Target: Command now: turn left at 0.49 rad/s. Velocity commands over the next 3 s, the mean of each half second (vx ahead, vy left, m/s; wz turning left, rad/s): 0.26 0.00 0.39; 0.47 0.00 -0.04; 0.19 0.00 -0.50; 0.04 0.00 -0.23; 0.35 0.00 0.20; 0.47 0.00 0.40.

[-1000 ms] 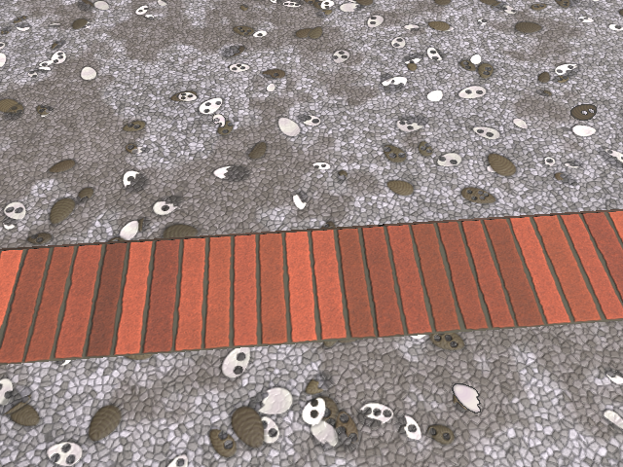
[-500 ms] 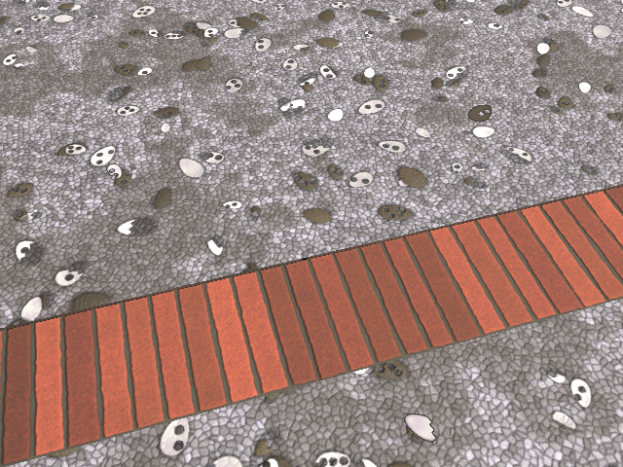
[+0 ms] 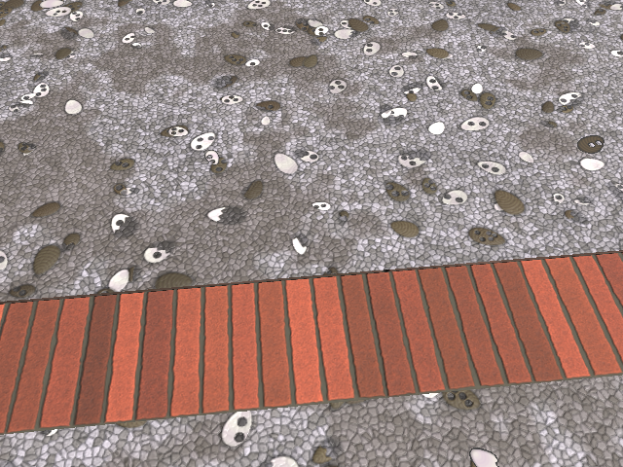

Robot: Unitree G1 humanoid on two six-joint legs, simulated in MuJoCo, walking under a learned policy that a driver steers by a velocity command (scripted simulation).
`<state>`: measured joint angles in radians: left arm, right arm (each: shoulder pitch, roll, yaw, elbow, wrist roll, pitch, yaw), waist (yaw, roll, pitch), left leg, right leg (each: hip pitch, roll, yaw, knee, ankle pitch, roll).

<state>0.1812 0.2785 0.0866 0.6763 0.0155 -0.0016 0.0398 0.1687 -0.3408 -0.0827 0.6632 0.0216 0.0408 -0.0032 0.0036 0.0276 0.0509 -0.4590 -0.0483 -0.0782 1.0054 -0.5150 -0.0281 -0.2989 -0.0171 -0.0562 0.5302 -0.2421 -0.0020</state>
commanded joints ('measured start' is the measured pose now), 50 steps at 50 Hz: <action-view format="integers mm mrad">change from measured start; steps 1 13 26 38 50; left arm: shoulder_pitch -71 -145 -308 119 134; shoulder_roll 167 152 59 138 184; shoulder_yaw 38 30 -20 4 17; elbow -75 -86 -64 59 89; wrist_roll -11 -41 -36 -30 -46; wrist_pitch -11 -73 -101 -92 -81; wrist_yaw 10 -42 -93 -62 -37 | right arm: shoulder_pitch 6 174 317 164 -111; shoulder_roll -52 -123 -103 -101 1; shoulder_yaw -17 -19 -9 13 40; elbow -76 -62 54 2 -77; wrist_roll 4 -26 -8 24 -20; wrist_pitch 9 -93 -100 -135 -148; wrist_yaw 5 11 -16 -2 18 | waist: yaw -14 -43 -115 93 46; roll -137 109 67 -114 -81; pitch -90 23 66 -187 1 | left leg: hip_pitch -115 411 458 -298 -18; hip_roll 101 367 257 99 93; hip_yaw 28 -531 -124 -47 33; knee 73 -832 -846 325 -409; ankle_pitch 18 -152 437 102 602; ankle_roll -31 300 225 60 -32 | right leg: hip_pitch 152 -639 -424 480 30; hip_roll -292 -65 -25 -306 -121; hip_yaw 223 136 58 538 225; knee -189 583 42 -256 -356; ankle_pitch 371 -130 316 -122 228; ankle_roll -207 -24 28 -269 -209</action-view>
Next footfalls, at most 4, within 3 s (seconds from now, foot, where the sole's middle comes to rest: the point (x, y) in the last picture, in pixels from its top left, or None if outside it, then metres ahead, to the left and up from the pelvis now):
0.18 left None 0.02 0.14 -0.77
0.68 right None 0.41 -0.01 -0.77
1.12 left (199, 384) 0.64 0.29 -0.77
1.56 right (313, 398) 0.61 0.03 -0.77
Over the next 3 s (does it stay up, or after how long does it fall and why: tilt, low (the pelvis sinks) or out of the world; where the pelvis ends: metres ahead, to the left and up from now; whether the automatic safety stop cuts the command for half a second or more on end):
stays up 1.03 0.15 0.01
